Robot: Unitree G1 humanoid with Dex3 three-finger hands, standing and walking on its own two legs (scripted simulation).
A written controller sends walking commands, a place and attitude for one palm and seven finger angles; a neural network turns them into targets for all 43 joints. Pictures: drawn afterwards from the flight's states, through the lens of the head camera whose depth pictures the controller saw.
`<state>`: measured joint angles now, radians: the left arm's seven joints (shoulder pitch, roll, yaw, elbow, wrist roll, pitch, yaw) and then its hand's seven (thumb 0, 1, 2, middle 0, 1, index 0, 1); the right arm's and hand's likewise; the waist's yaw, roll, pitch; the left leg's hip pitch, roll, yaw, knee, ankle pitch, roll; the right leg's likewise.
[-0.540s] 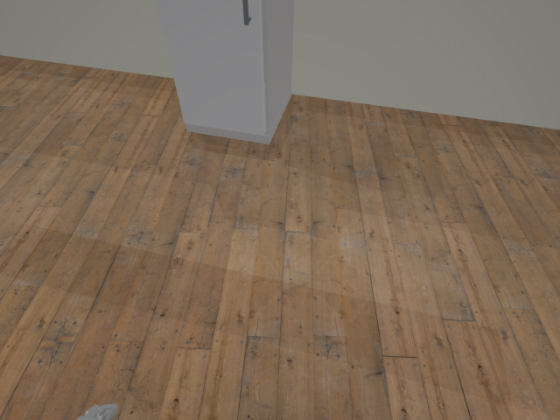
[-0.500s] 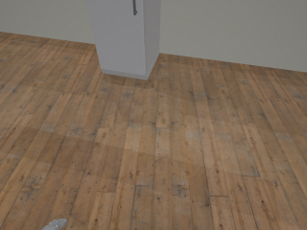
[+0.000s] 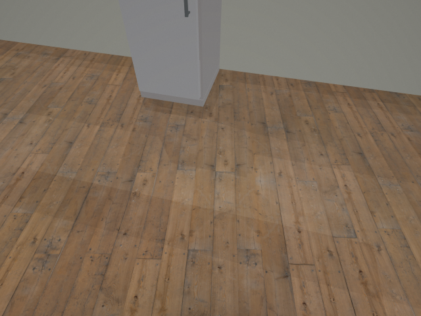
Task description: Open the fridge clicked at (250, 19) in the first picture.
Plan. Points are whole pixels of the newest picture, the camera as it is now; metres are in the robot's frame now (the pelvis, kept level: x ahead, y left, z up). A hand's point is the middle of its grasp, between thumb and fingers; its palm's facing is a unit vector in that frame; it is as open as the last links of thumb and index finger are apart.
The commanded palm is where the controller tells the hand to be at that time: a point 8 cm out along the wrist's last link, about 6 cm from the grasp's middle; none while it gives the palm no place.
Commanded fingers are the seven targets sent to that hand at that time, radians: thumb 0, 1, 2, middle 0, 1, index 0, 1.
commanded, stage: stand and wait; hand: right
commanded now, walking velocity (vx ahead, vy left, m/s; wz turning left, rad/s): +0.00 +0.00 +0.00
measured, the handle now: out of the picture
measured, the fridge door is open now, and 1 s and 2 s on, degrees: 0 0 0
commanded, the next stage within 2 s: look at it before walking up in 0.28 s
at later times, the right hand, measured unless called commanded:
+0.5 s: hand out of the picture +0.08 -0.23 -0.15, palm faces -0.05 +0.94 -0.33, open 7.4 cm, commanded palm none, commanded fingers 0.00 -0.90 -0.90 0.20 0.30 0.20 0.30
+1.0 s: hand out of the picture +0.07 -0.23 -0.16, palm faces -0.05 +0.94 -0.33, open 7.4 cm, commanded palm none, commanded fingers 0.00 -0.90 -0.90 0.20 0.30 0.20 0.30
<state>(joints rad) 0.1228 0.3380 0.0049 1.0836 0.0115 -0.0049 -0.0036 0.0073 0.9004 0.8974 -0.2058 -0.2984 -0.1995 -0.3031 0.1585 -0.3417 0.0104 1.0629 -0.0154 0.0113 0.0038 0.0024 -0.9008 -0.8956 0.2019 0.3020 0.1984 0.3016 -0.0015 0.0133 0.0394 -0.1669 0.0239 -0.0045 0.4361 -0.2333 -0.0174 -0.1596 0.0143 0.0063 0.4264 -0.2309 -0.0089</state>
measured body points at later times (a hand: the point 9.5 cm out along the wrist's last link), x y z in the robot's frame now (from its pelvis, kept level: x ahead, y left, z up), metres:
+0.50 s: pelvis +0.00 +0.01 +0.00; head +0.00 +0.01 +0.45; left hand +0.07 +0.31 -0.13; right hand +0.08 -0.28 -0.13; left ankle +0.00 +0.13 -0.74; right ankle +0.00 -0.11 -0.74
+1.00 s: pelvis +0.00 +0.01 +0.00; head +0.01 +0.01 +0.45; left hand +0.08 +0.31 -0.13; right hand +0.08 -0.28 -0.13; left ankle +0.00 +0.13 -0.74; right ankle +0.00 -0.11 -0.74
